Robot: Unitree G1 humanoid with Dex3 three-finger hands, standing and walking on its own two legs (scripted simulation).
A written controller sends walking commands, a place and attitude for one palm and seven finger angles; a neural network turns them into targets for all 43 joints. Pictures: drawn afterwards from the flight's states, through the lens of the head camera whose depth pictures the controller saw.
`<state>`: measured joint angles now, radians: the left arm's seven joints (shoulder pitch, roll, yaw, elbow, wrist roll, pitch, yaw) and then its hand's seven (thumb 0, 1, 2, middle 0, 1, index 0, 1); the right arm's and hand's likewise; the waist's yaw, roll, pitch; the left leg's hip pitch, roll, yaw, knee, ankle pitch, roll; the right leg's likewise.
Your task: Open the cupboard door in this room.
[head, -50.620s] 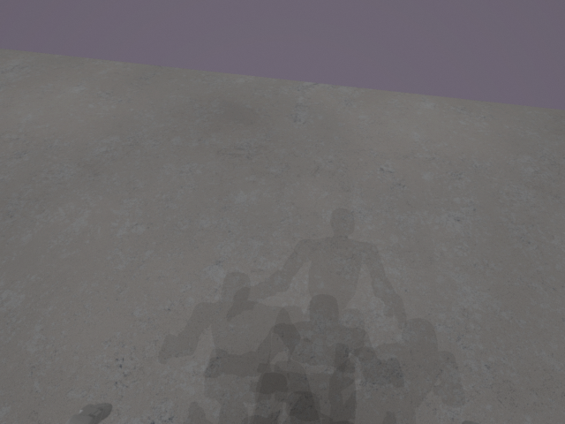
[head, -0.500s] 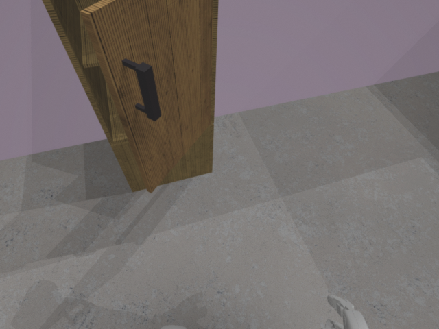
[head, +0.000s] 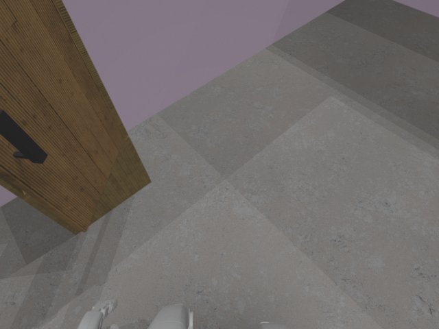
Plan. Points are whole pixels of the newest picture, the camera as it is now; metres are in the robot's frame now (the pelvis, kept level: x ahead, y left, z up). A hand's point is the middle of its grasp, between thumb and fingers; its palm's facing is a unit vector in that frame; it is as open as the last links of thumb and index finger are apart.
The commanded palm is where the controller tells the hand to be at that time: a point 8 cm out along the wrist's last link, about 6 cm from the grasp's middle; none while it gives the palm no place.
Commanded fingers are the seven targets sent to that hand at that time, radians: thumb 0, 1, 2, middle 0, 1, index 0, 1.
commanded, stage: walk to a spot facing it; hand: left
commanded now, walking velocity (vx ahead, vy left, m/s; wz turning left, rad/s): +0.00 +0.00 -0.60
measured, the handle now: (9, 138) +0.43 +0.42 +0.08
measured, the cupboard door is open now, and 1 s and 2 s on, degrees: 41 41 41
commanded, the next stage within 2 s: turn to face it in 1.78 s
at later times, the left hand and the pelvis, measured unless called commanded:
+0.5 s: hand (147, 301) +0.18 +0.17 -0.15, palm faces -0.30 -0.93 -0.21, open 7.4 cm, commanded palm none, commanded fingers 0.00 0.90 0.90 -0.20 -0.30 -0.20 -0.30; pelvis +0.04 +0.00 +0.00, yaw -18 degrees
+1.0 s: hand (205, 217) +0.37 +0.06 -0.16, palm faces -0.55 -0.82 -0.17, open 7.4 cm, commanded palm none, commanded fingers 0.00 0.90 0.90 -0.20 -0.30 -0.20 -0.30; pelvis +0.20 -0.07 +0.01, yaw -35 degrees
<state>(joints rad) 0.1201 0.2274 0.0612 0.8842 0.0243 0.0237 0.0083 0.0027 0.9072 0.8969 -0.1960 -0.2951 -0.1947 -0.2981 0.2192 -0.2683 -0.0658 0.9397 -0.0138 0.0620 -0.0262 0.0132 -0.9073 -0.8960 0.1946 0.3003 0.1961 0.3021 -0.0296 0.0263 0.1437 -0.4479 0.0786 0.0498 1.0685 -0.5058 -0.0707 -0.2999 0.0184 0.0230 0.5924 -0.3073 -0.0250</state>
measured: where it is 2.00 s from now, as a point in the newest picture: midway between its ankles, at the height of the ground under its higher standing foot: (318, 234)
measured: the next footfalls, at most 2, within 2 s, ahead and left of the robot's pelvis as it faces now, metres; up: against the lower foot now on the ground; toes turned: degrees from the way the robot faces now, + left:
left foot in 0.20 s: +0.08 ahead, +0.14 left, +0.00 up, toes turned -4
right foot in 0.52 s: +0.03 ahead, -0.13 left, +0.00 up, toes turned -24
